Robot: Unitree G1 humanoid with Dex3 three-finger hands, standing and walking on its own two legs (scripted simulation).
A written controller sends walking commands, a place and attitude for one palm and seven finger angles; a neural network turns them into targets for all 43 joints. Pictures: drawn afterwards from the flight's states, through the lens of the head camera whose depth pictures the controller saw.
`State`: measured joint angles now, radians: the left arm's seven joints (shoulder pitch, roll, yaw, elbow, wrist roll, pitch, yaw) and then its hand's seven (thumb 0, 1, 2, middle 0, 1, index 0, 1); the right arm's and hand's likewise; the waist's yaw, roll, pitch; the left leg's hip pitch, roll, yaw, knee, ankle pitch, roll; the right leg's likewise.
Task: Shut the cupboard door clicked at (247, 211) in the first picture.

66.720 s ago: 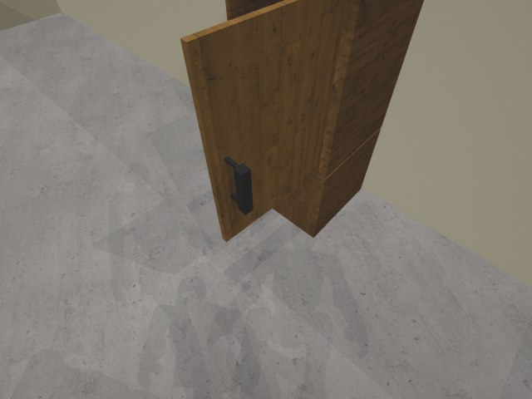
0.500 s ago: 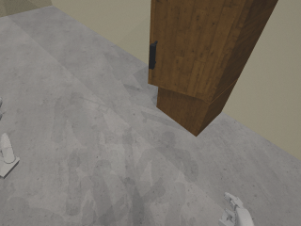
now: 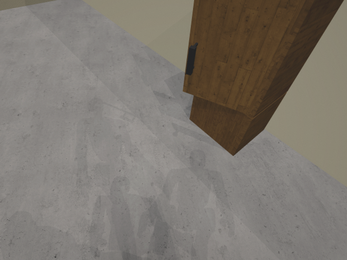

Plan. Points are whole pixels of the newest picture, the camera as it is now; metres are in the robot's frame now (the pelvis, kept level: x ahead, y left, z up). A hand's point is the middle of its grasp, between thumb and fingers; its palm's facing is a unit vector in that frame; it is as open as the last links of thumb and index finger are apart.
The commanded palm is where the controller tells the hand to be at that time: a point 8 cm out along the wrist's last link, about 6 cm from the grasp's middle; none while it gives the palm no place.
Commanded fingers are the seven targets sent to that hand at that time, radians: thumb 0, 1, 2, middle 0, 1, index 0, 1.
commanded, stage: let the arm hang, fingers relaxed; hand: left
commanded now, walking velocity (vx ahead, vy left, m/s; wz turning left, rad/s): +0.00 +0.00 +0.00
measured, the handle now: (192, 58) +1.02 -0.04 -0.10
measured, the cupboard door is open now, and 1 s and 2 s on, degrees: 23 23 23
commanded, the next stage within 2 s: look to check the result in 0.72 s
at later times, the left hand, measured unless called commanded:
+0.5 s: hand out of the picture +0.00 +0.19 -0.17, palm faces -0.01 -0.98 -0.22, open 7.3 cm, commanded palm none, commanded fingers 0.00 0.90 0.90 -0.20 -0.30 -0.20 -0.30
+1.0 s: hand out of the picture +0.05 +0.20 -0.16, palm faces -0.03 -0.97 -0.26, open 7.3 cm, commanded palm none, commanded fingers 0.00 0.90 0.90 -0.20 -0.30 -0.20 -0.30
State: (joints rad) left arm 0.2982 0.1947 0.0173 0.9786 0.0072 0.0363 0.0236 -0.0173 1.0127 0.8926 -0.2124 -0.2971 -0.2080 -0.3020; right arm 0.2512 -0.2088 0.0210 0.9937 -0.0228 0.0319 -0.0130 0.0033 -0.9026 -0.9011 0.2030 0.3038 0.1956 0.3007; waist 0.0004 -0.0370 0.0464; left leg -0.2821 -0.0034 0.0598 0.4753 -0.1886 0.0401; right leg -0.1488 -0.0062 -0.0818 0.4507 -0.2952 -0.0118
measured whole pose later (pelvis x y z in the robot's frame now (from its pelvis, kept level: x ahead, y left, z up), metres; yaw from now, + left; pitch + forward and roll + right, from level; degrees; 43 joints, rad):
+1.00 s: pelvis +0.03 +0.00 +0.01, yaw -2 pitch -1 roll +0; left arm 0.22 0.22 0.01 1.14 0.01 -0.01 0.02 0.01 0.91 0.89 -0.20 -0.30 -0.20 -0.30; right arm 0.19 -0.24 -0.01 1.13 -0.01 0.00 -0.03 0.00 -0.90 -0.90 0.20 0.30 0.20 0.30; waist -0.01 0.01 0.04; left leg -0.18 -0.01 0.09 0.36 -0.17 0.04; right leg -0.05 -0.01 -0.05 0.33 -0.27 -0.01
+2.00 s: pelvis +0.15 +0.03 -0.01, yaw +15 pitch +1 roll +1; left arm 0.19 0.20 0.07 0.95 0.02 0.00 0.00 0.01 0.91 0.89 -0.20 -0.30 -0.20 -0.30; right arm 0.30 -0.20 -0.03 1.02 -0.03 -0.01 -0.02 0.00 -0.90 -0.90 0.20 0.30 0.20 0.30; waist -0.02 0.01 0.08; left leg -0.31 -0.02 0.04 0.57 -0.28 0.02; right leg -0.47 -0.09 -0.02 0.90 -0.41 0.02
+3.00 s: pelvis +0.30 +0.07 -0.01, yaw -14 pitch +1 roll -1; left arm 0.14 0.22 0.06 0.90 0.02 0.07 0.00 0.01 0.91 0.89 -0.21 -0.30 -0.20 -0.30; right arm 0.23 -0.23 -0.03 0.90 -0.02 0.02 -0.03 0.00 -0.90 -0.90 0.20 0.30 0.19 0.30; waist -0.03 0.00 0.06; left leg -0.34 0.06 0.04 0.63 -0.29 -0.01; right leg -0.37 0.03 0.07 0.70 -0.40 0.02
